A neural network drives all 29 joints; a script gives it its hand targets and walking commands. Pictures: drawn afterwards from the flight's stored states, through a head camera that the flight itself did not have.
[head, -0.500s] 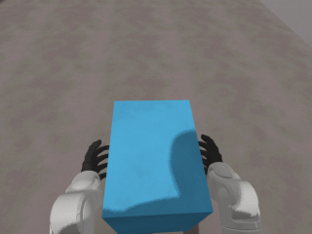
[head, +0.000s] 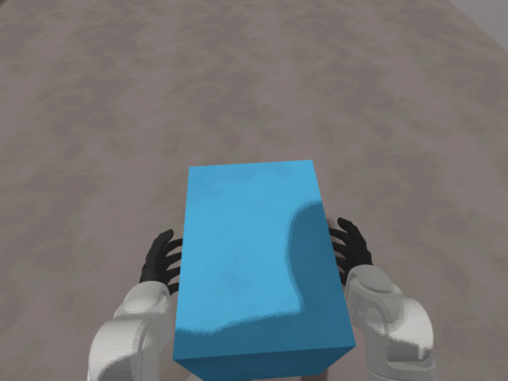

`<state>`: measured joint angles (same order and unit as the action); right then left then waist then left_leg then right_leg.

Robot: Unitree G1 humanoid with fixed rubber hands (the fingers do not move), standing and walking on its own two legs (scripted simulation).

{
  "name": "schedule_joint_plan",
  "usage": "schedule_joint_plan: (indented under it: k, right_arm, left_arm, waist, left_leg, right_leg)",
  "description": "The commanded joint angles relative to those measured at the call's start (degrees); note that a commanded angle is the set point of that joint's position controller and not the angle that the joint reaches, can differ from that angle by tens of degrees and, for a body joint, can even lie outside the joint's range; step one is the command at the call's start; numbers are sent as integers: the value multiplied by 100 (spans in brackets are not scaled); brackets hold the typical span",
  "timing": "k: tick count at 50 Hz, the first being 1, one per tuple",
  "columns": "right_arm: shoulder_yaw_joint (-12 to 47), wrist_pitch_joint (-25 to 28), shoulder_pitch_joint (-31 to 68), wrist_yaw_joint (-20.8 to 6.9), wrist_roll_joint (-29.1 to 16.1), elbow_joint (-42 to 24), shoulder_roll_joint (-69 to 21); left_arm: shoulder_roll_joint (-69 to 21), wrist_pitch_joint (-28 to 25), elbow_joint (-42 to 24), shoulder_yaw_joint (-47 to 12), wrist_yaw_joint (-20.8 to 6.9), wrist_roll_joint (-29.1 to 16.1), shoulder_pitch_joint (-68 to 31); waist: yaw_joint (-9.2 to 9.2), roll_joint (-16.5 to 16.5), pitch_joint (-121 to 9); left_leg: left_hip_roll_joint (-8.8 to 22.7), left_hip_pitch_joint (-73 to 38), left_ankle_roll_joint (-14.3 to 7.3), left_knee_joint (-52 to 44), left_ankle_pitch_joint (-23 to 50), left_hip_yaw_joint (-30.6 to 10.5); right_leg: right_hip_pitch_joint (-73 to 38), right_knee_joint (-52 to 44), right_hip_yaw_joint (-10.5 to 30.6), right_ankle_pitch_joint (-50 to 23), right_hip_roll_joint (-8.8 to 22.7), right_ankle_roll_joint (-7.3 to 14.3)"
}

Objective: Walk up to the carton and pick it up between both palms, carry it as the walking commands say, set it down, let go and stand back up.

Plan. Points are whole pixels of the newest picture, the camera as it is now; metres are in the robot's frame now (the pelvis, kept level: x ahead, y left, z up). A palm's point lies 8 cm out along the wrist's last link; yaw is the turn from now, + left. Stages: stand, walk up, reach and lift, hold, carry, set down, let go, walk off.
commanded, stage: carry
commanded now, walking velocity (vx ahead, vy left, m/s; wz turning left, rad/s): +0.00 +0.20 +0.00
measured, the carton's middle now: (257, 276) +0.29 +0.01 +0.00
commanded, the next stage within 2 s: none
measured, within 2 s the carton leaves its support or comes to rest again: neither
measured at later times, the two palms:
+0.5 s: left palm (160, 164) +0.48 +0.18 +0.05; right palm (311, 173) +0.46 -0.09 +0.05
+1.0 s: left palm (118, 140) +0.55 +0.28 +0.04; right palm (254, 149) +0.54 +0.01 +0.03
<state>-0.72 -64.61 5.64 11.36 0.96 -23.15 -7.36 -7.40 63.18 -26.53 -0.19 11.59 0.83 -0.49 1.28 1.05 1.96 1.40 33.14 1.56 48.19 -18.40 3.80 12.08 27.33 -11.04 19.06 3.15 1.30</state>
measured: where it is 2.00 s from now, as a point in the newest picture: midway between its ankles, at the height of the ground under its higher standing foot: (144, 365)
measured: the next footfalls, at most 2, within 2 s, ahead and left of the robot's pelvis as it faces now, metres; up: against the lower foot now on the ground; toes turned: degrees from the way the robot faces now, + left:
left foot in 0.12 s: +0.30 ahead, +0.10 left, +0.00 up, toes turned +5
right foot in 0.36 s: +0.21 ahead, -0.07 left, +0.00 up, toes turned -9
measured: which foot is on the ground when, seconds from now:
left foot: up 0.00-0.10, down 0.12-0.40, up 0.42-0.56, down 0.58-0.90, up 0.92-1.00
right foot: down 0.00-0.14, up 0.16-0.34, down 0.36-0.60, up 0.62-0.84, down 0.86-1.00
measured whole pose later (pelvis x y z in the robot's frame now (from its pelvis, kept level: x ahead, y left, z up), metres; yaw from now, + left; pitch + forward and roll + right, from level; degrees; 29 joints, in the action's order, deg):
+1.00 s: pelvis +0.29 +0.17 -0.03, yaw -2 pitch +3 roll +0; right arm -2.7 -66.8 6.0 11.8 2.0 -20.9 -7.4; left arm -7.4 65.5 -20.0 0.5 11.2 0.0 -5.0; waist -1.2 3.7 -1.0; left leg -2.6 28.4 -2.0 59.5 -30.2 3.8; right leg 24.7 46.6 -8.9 24.1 6.1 0.3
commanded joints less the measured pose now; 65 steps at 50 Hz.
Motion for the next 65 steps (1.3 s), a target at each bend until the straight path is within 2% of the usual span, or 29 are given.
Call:
schedule_joint_plan:
  k: [1,4,5,6,7,8,11,17,18,20,21,24,25,28,29,30,31,34,41,43,44,45,49,54,55,57,58,61,65]
  right_arm:
    - [3273,552,2190,-830,-1444,-1393,-5349]
    - [3261,392,1862,-723,-1272,-1459,-5191]
    - [3146,328,1886,-706,-1191,-1225,-5106]
    - [2978,251,1669,-628,-1068,-1051,-4921]
    - [2952,192,1693,-640,-1046,-954,-4851]
    - [2953,130,1600,-680,-1071,-754,-4946]
    - [2980,151,2136,-825,-1354,-1045,-5255]
    - [3490,306,3385,-863,-1842,-1858,-5655]
    - [3454,250,3031,-865,-1794,-1590,-5603]
    - [3728,141,3051,-951,-1883,-1464,-5668]
    - [3860,185,3407,-955,-1988,-1751,-5667]
    - [3637,180,3010,-947,-1882,-1253,-5570]
    - [3650,161,2964,-983,-1928,-1243,-5578]
    - [3462,171,2797,-975,-1895,-1044,-5514]
    - [3468,120,2699,-993,-1900,-1060,-5510]
    - [3301,67,2231,-991,-1758,-724,-5376]
    - [3096,154,2103,-928,-1643,-720,-5290]
    - [3012,258,2007,-920,-1460,-850,-5429]
    - [2990,202,2717,-712,-1277,-1056,-5240]
    - [3238,191,2752,-744,-1513,-1231,-5310]
    - [3360,144,2919,-752,-1509,-1198,-5331]
    - [3587,143,3154,-825,-1670,-1491,-5451]
    - [3531,171,3433,-886,-1937,-1150,-5696]
    - [3501,242,2980,-947,-2006,-904,-5659]
    - [3434,214,2532,-943,-1946,-802,-5661]
    - [3197,220,2311,-895,-1730,-502,-5533]
    - [3132,239,2346,-873,-1613,-588,-5408]
    - [3002,228,2055,-878,-1483,-682,-5397]
    - [2825,301,2254,-754,-1266,-1006,-5197]
  left_arm:
    - [-5211,-410,-1865,-3559,-975,-1984,-3376]
    - [-5151,-169,-1450,-3644,-1039,-1958,-2896]
    - [-5072,-113,-1430,-3639,-1036,-1979,-3096]
    - [-4964,4,-1170,-3626,-1045,-1979,-2998]
    - [-4913,74,-1183,-3707,-1054,-1973,-3222]
    - [-4903,122,-1048,-3606,-1072,-1944,-3072]
    - [-5328,112,-1064,-3639,-1096,-2061,-3305]
    - [-5747,-66,-1014,-3170,-1088,-1963,-3274]
    - [-5687,-77,-917,-2994,-1026,-1844,-3017]
    - [-5529,-137,-945,-2930,-943,-1624,-2979]
    - [-5673,-162,-902,-2982,-948,-1591,-2820]
    - [-5451,-202,-1197,-3093,-930,-1665,-3211]
    - [-5450,-184,-1147,-3111,-898,-1578,-3132]
    - [-5256,-176,-1295,-3211,-809,-1622,-3259]
    - [-5274,-98,-1064,-3202,-787,-1523,-2956]
    - [-5113,-58,-1106,-3255,-748,-1503,-2879]
    - [-5136,-47,-1163,-3472,-810,-1689,-3070]
    - [-5349,-122,-1473,-3736,-923,-2031,-3594]
    - [-5513,87,-546,-3395,-1027,-2001,-3427]
    - [-5508,6,-653,-3181,-1027,-1916,-3151]
    - [-5344,-13,-508,-2997,-1040,-1823,-3129]
    - [-5616,-66,-454,-3094,-1027,-1776,-2994]
    - [-5562,-179,-836,-2957,-964,-1705,-3494]
    - [-5148,-270,-1280,-3037,-796,-1570,-3465]
    - [-5015,-258,-1428,-3093,-776,-1581,-3222]
    - [-4883,-195,-1430,-3233,-784,-1585,-3358]
    - [-4953,-133,-1346,-3416,-836,-1621,-3450]
    - [-5216,-40,-1232,-3624,-884,-1827,-3475]
    - [-5525,11,-1023,-3753,-1001,-2149,-3573]
  waist:
    - [64,-763,-2795]
    - [-173,-950,-3165]
    - [-246,-256,-3124]
    - [-312,825,-3350]
    - [-279,970,-3538]
    - [-296,915,-3729]
    - [-227,649,-3351]
    - [-6,389,-3678]
    - [52,108,-3823]
    - [91,-2055,-3592]
    - [121,-2261,-3514]
    - [26,-983,-3017]
    - [23,-1339,-2914]
    - [-123,-747,-3187]
    - [-192,-135,-3498]
    - [-204,1291,-3822]
    - [-218,2111,-3516]
    - [-239,804,-3035]
    - [-110,549,-2715]
    - [15,-334,-3441]
    - [12,-2080,-3288]
    - [35,-2620,-3294]
    - [-31,-1092,-2806]
    - [-97,-1067,-2975]
    - [-105,-893,-3292]
    - [-65,795,-3383]
    - [-49,1446,-3078]
    - [-166,1417,-2928]
    - [-197,1246,-3111]
  left_leg:
    - [-423,-1409,-177,-1885,2057,524]
    - [-91,-3257,-569,-2409,3550,493]
    - [598,-4123,-837,-2110,5807,-269]
    - [1754,-4807,-1440,-1900,7510,-1535]
    - [1999,-5065,-1827,-1688,7154,-1727]
    - [2130,-5009,-2084,-1747,6424,-1921]
    - [1668,-3494,-1380,-2840,2694,-1633]
    - [1178,-2047,-970,-2220,2336,-601]
    - [982,-1390,-775,-2052,1993,-537]
    - [64,-11,-300,-489,-133,110]
    - [64,417,-348,699,-991,-472]
    - [-2,1039,-249,-78,-702,-308]
    - [-48,873,-209,-524,-653,-156]
    - [-107,-1394,-110,-2096,1151,380]
    - [401,-2828,-433,-1674,3587,-244]
    - [1443,-4218,-920,-1082,7353,-1223]
    - [1748,-4389,-1493,-988,9081,-1584]
    - [1484,-3987,-1263,-1306,7276,-1572]
    - [1151,-2650,-1309,-1126,5012,-755]
    - [837,-1250,-743,-93,3668,-510]
    - [33,-35,-348,814,397,-17]
    - [-249,429,-211,1734,-1506,-572]
    - [167,282,-170,668,-1099,-590]
    - [-288,-1291,11,-1590,-38,320]
    - [-21,-2076,-60,-1848,697,32]
    - [1110,-2564,-587,-1411,4964,-1128]
    - [1308,-2705,-900,-1204,5852,-1234]
    - [1527,-3339,-1170,-1464,6408,-1470]
    - [1262,-3650,-1208,-1152,6179,-1222]
  right_leg:
    - [-1650,-138,511,-5669,1102,166]
    - [-839,1071,137,-4539,695,-184]
    - [192,1976,130,-3352,436,-390]
    - [1122,3307,110,-86,-102,-560]
    - [1400,4054,705,1866,-232,-466]
    - [1681,4068,1024,1970,-140,-468]
    - [1436,3102,917,1618,110,-291]
    - [-593,278,579,142,87,20]
    - [-1221,252,975,-339,492,139]
    - [-1812,26,3103,-3456,2394,1029]
    - [-2079,292,3343,-5097,2670,1320]
    - [-2734,857,2309,-6712,2057,805]
    - [-2639,1081,2114,-6873,1883,629]
    - [-1302,1723,1059,-6445,1292,-37]
    - [-147,2388,889,-4824,1020,-270]
    - [1407,3430,522,-1046,540,-550]
    - [2148,3877,416,1809,-217,-600]
    - [2437,3594,668,1776,21,-407]
    - [1145,1354,444,639,118,-249]
    - [-989,602,1605,-2368,1102,262]
    - [-1709,212,3117,-4730,2273,776]
    - [-1861,226,3920,-5979,2701,1409]
    - [-1277,217,2513,-4155,2217,863]
    - [-823,815,1414,-4440,1568,165]
    - [-421,1049,1120,-3432,1316,-168]
    - [285,2057,448,-1526,595,-559]
    - [706,1957,458,-120,370,-573]
    - [1788,3030,353,1719,-3,-439]
    - [1787,2371,424,1348,-55,-339]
